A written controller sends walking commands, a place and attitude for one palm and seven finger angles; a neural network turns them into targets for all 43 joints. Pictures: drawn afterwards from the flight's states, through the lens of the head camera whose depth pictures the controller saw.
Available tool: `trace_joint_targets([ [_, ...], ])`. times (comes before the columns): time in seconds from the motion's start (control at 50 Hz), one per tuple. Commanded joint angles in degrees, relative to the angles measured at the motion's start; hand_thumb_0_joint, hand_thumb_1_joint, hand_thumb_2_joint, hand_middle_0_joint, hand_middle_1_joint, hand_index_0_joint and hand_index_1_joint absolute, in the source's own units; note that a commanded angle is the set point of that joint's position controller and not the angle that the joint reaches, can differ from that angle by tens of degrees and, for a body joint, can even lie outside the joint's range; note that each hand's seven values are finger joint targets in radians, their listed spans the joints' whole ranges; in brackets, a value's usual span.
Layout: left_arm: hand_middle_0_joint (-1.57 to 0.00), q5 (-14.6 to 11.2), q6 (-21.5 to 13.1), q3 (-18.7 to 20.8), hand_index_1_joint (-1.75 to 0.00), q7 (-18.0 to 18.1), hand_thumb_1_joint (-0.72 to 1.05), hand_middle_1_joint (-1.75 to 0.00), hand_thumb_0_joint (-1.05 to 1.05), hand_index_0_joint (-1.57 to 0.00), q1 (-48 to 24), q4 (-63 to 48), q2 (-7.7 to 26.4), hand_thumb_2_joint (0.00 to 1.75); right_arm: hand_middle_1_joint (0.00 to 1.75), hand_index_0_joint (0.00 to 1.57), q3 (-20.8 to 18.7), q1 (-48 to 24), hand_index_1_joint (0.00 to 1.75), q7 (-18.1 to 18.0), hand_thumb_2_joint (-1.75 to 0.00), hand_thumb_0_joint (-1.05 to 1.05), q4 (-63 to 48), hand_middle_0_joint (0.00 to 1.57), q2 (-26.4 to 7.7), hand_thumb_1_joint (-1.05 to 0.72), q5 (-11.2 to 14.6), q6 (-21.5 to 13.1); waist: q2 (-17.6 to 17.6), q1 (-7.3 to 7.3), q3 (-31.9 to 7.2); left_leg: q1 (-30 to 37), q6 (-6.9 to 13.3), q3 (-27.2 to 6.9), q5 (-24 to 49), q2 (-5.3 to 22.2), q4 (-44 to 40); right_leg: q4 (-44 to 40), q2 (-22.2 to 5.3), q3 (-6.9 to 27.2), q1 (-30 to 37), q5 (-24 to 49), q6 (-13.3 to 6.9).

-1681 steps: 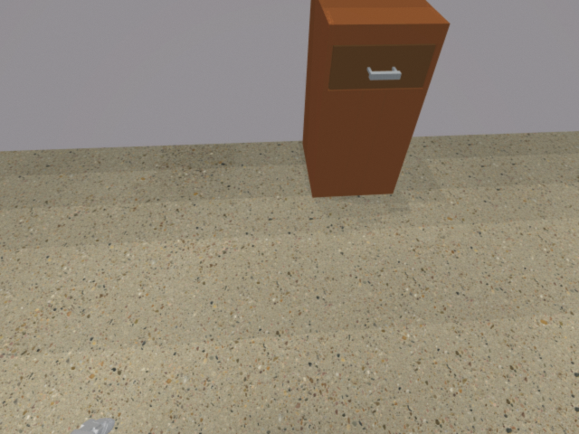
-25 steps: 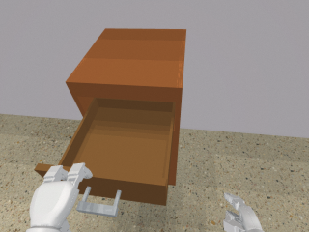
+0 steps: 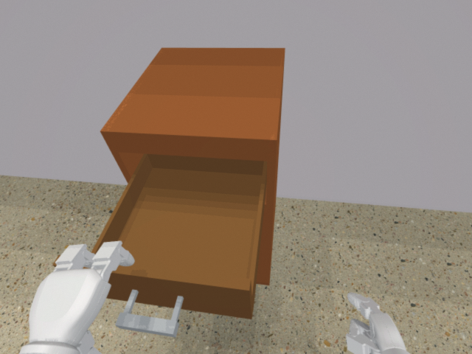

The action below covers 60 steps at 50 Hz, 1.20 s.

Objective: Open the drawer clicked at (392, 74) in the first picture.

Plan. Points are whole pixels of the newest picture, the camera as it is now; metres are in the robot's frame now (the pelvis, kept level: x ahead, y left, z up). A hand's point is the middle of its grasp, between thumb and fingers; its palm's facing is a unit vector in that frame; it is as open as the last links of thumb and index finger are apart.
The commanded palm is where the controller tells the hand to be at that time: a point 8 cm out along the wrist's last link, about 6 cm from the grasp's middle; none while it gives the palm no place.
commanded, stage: lift the hand off the handle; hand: left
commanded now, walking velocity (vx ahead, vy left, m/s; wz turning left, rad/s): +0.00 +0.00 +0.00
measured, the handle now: (151, 311) +0.21 +0.20 -0.08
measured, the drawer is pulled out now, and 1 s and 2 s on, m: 0.30 0.30 0.30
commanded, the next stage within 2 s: draw the hand back to the body in 0.08 s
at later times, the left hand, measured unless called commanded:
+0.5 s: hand (73, 300) +0.17 +0.25 +0.08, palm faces +0.03 -0.12 -0.99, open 13.8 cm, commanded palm +0.14 +0.25 +0.14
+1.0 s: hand (65, 283) +0.17 +0.23 +0.14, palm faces +0.32 -0.88 -0.35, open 13.3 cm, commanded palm +0.12 +0.28 +0.18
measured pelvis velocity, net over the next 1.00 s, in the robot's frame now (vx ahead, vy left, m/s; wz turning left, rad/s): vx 0.00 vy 0.03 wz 0.06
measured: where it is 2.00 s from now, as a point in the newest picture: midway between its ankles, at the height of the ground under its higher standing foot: outside the picture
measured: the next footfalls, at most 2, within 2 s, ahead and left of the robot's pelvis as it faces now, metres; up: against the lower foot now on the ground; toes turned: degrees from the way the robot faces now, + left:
none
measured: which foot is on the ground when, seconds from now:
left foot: down 0.00-1.00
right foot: down 0.00-1.00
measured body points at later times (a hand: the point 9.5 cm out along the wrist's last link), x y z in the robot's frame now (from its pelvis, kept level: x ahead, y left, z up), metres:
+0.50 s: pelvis +0.00 +0.01 +0.01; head +0.02 -0.02 +0.45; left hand +0.16 +0.26 +0.14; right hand +0.21 -0.20 -0.08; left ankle -0.01 +0.07 -0.71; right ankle -0.03 -0.07 -0.71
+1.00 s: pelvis +0.00 +0.03 +0.02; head -0.01 +0.01 +0.47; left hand +0.15 +0.28 +0.16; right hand +0.19 -0.16 -0.06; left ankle -0.01 +0.07 -0.71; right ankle -0.03 -0.07 -0.71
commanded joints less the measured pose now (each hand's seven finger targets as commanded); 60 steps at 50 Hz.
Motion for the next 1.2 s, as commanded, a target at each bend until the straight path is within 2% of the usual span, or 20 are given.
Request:
trace_joint_targets([
  [0.0, -0.30, -0.7, -1.0, 7.8, -1.20, 2.1, -0.50, -1.20, 0.00, -0.30, -0.1, -9.5, 8.9, 0.30, 0.30, 0.20, -1.9, -7.0, 0.30, -0.7, -0.90, 0.00, -9.5, 0.20, -5.1, -0.90, 0.0, -2.8, -4.9, -0.65, -3.7, 8.9, -0.8, -4.7, 16.7, 1.6, -4.3, -8.9, -3.8, 7.0, -0.3, 19.6, 1.7],
  [0.14, -0.30, -1.5, -2.5, 9.0, -1.20, 1.0, -0.50, -1.20, 0.00, -0.30, -3.1, -9.2, 10.4, 0.30, 0.30, 0.20, -1.9, -7.0, 0.30, -1.6, -0.90, 0.00, -9.5, 0.20, -5.4, -0.90, -0.4, -2.9, -4.8, -0.61, -4.4, 9.7, -0.6, -4.3, 15.1, 1.4, -4.1, -10.3, -4.2, 7.6, -0.1, 18.4, 2.0],
  [0.2, -0.30, -2.0, -3.3, 9.9, -1.20, 0.8, -0.50, -1.20, 0.00, -0.30, -3.5, -10.3, 11.4, 0.30, 0.30, 0.20, -1.8, -7.2, 0.30, -2.0, -0.90, 0.00, -9.1, 0.20, -5.5, -0.90, -0.3, -2.9, -1.7, -0.47, -4.7, 10.6, -0.6, -4.5, 15.8, 1.3, -4.6, -10.5, -4.2, 7.7, 0.5, 19.0, 1.7],
  [0.28, -0.30, -1.8, -3.3, 13.0, -1.20, 1.1, -0.50, -1.20, 0.00, -0.30, -1.2, -13.0, 13.7, 0.30, 0.30, 0.20, -1.7, -6.7, 0.30, -1.7, -0.90, 0.00, -9.9, 0.20, -5.7, -0.90, -0.8, -2.8, -0.8, 0.86, -8.0, 12.7, -1.1, -4.5, 19.3, 1.8, -4.3, -9.9, -4.0, 7.0, 0.9, 19.6, 1.4],
  [0.3, -0.30, -2.7, -2.9, 10.4, -1.20, 1.0, -0.50, -1.20, 0.00, -0.30, 0.5, -12.0, 10.6, 0.30, 0.30, 0.20, -1.9, -7.3, 0.30, -1.6, -0.90, 0.00, -9.6, 0.20, -5.3, -0.90, -0.3, -2.7, -1.2, 0.09, -5.3, 11.6, -1.0, -4.8, 18.8, 1.7, -5.0, -10.0, -3.9, 6.3, 0.9, 19.9, 1.6],
  [0.38, -0.30, -2.5, -2.0, 12.8, -1.20, 0.6, -0.50, -1.20, 0.00, -0.30, 1.0, -13.4, 13.0, 0.30, 0.30, 0.20, -1.6, -7.3, 0.30, -1.1, -0.90, 0.00, -10.1, 0.20, -5.7, -0.90, -0.3, -2.3, -1.0, 1.10, -6.7, 12.4, -1.3, -4.9, 21.0, 2.2, -5.5, -9.5, -3.9, 5.3, 1.0, 19.6, 1.6],
  [0.4, -0.30, -3.4, -1.5, 10.2, -1.20, 0.2, -0.50, -1.20, 0.00, -0.30, 2.2, -13.4, 10.0, 0.30, 0.30, 0.20, -2.0, -8.0, 0.30, -1.1, -0.90, 0.00, -9.9, 0.20, -5.4, -0.90, 0.3, -2.4, -1.4, 0.48, -4.9, 11.9, -1.2, -5.2, 20.7, 2.3, -6.1, -9.7, -3.8, 5.2, 1.0, 19.5, 1.7],
  [0.56, -0.30, -3.8, -0.5, 10.9, -1.20, -1.6, -0.50, -1.20, 0.00, -0.30, -0.3, -17.3, 12.0, 0.30, 0.30, 0.20, -1.7, -8.1, 0.30, -1.4, -0.90, 0.00, -10.9, 0.20, -5.9, -0.90, 0.9, -2.6, -0.9, 0.84, -4.5, 14.4, -1.9, -6.7, 21.1, 3.8, -8.1, -10.5, -3.4, 4.6, -0.4, 14.0, 1.5],
  [0.58, -0.30, -2.9, -0.7, 11.5, -1.20, -1.7, -0.50, -1.20, 0.00, -0.30, -0.9, -18.0, 13.3, 0.30, 0.30, 0.20, -1.1, -6.6, 0.30, -1.2, -0.90, 0.00, -11.0, 0.20, -5.9, -0.90, 0.3, -2.5, -1.1, 1.23, -7.1, 15.6, -2.1, -6.1, 22.4, 3.8, -7.6, -10.1, -4.0, 3.1, -0.2, 14.1, 1.9],
  [0.6, -0.30, -3.5, -0.4, 10.4, -1.20, -2.0, -0.50, -1.20, 0.00, -0.30, -0.2, -17.3, 11.9, 0.30, 0.30, 0.20, -1.5, -7.0, 0.30, -1.3, -0.90, 0.00, -10.4, 0.20, -5.6, -0.90, 0.7, -2.3, -1.8, 0.63, -4.1, 14.7, -2.3, -6.7, 22.3, 4.0, -8.3, -10.1, -3.6, 3.2, -0.5, 13.6, 1.8],
  [0.68, -0.30, -3.5, 0.3, 12.6, -1.20, -2.5, -0.50, -1.20, 0.00, -0.30, 0.3, -18.6, 13.9, 0.30, 0.30, 0.20, -0.8, -6.8, 0.30, -1.0, -0.90, 0.00, -10.9, 0.20, -5.7, -0.90, 0.8, -2.3, -1.0, 1.64, -6.6, 16.3, -3.0, -7.3, 24.3, 4.6, -8.9, -10.0, -3.8, 1.9, 0.2, 12.8, 2.0],
  [0.7, -0.30, -4.4, 0.6, 11.9, -1.20, -2.9, -0.50, -1.20, 0.00, -0.30, 0.7, -18.0, 12.7, 0.30, 0.30, 0.20, -1.3, -7.4, 0.30, -1.1, -0.90, 0.00, -10.2, 0.20, -5.6, -0.90, 1.2, -2.2, -2.3, 0.82, -3.3, 15.1, -3.2, -7.4, 23.6, 4.8, -9.4, -10.4, -3.5, 2.3, 0.0, 12.5, 2.0],
  [0.76, -0.30, -5.4, 1.1, 12.8, -1.20, -3.7, -0.50, -1.20, 0.00, -0.30, 0.4, -19.6, 13.4, 0.30, 0.30, 0.20, -1.1, -8.7, 0.30, -1.3, -0.90, 0.00, -10.9, 0.20, -6.1, -0.90, 1.6, -2.3, -0.6, 1.12, -3.6, 15.7, -3.3, -7.9, 23.1, 5.0, -10.2, -11.0, -3.4, 3.1, 0.7, 12.1, 1.9],
  [0.78, -0.30, -47.2, -0.4, 6.2, -1.18, -5.9, -0.47, -1.18, 0.00, -0.30, 0.3, -14.2, -10.9, 0.32, 0.30, 0.20, -0.2, -2.8, 0.30, -2.2, -0.90, 0.00, -10.7, 0.20, -1.2, -0.90, 2.9, -6.9, -2.7, -5.86, -1.4, 25.3, -3.2, -12.3, 24.6, 6.5, -12.8, -11.3, -4.5, -0.8, 6.2, 11.2, 2.2],
  [0.8, -0.29, -49.9, -1.8, 9.6, -1.15, -6.2, -0.43, -1.15, 0.00, -0.29, 0.6, -16.5, -3.7, 0.33, 0.30, 0.20, -0.9, -3.4, 0.30, -3.3, -0.90, 0.00, -9.4, 0.20, -3.1, -0.90, 2.9, -9.9, -3.1, -3.89, -1.5, 27.4, -4.4, -15.4, 24.0, 9.4, -15.1, -11.0, -4.6, 0.6, 4.8, 7.3, 2.7],
  [0.82, -0.29, -52.6, -3.1, 12.4, -1.13, -5.9, -0.40, -1.13, 0.00, -0.29, -0.3, -19.1, -0.6, 0.34, 0.30, 0.20, -0.4, -3.4, 0.30, -4.5, -0.90, 0.00, -8.4, 0.20, -3.9, -0.90, 2.1, -10.5, -3.2, -2.85, -2.0, 27.3, -5.2, -15.9, 24.7, 8.6, -17.3, -12.0, -4.9, 0.3, 6.1, 8.5, 2.7],
  [0.9, -0.28, -55.4, -4.7, 12.0, -1.04, -5.5, -0.26, -1.04, 0.00, -0.28, -3.3, -22.2, -0.6, 0.40, 0.30, 0.20, 0.8, -5.6, 0.30, -6.1, -0.90, 0.00, -5.1, 0.20, -3.8, -0.90, 1.2, -15.2, -2.9, -3.14, 3.8, 21.2, -5.9, -13.7, 19.8, 7.2, -21.1, -15.5, -5.8, -0.1, 11.0, 11.1, 2.2],
  [0.96, -0.27, -56.1, -5.4, 15.0, -0.98, -5.8, -0.15, -0.98, 0.00, -0.27, -4.9, -22.4, 1.6, 0.45, 0.30, 0.20, 1.0, -6.9, 0.30, -6.1, -0.90, 0.00, -2.8, 0.20, -4.4, -0.90, 1.2, -16.8, 0.9, -2.71, 7.3, 18.5, -5.6, -12.4, 15.6, 5.9, -22.8, -18.3, -5.7, 0.2, 13.8, 11.4, 1.5],
  [1.02, -0.27, -56.8, -6.1, 15.6, -0.91, -6.7, -0.05, -0.91, 0.00, -0.27, -3.5, -21.0, 0.4, 0.50, 0.30, 0.20, 0.9, -6.4, 0.30, -5.6, -0.90, 0.00, -1.5, 0.20, -4.1, -0.90, 1.1, -17.5, 2.8, -2.50, 6.3, 20.6, -6.0, -12.2, 17.9, 5.6, -23.4, -19.5, -5.6, -0.3, 15.4, 13.0, 1.4],
  [1.18, -0.25, -58.0, -6.6, 18.4, -0.73, -7.8, 0.23, -0.73, 0.00, -0.25, -1.1, -21.1, 1.1, 0.62, 0.30, 0.20, -0.6, -7.2, 0.30, -5.1, -0.90, 0.00, -0.1, 0.20, -4.8, -0.90, 1.2, -17.1, -0.9, -2.62, 2.7, 24.0, -5.3, -10.1, 24.8, 5.3, -22.9, -22.2, -5.5, -0.1, 18.5, 17.6, 1.9],
])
